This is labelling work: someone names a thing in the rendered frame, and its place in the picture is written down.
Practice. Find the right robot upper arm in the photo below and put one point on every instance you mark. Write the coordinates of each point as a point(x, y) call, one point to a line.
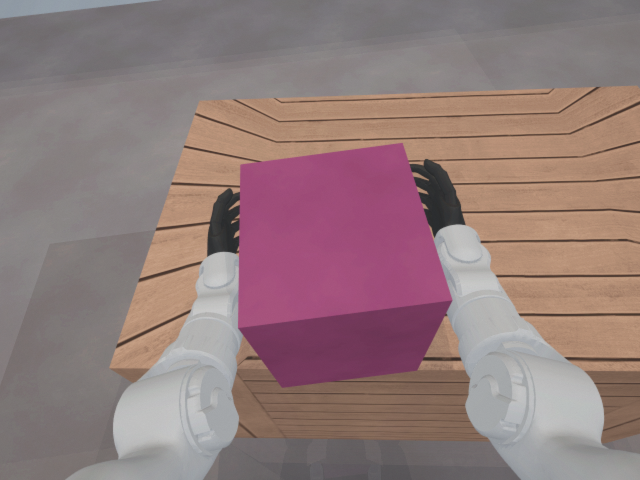
point(545, 419)

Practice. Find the right robot forearm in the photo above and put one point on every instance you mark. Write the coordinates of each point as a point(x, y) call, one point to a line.
point(481, 313)

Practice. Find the pedestal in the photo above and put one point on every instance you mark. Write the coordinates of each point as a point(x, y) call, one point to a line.
point(548, 178)

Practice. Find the carton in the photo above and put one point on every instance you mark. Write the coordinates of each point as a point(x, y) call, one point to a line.
point(339, 275)

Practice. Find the left robot hand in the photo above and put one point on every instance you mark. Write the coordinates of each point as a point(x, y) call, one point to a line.
point(221, 232)

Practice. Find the left robot upper arm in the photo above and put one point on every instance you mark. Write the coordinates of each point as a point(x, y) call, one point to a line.
point(170, 427)

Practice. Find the left robot forearm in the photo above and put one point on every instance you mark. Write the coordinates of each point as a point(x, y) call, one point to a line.
point(210, 334)

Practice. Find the right robot hand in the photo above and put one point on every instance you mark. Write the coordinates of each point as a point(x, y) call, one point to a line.
point(441, 200)

